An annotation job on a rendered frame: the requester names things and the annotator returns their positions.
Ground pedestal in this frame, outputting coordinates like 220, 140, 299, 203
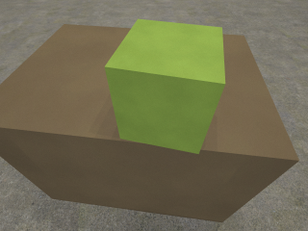
0, 24, 299, 222

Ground carton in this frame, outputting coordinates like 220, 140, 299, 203
104, 19, 226, 154

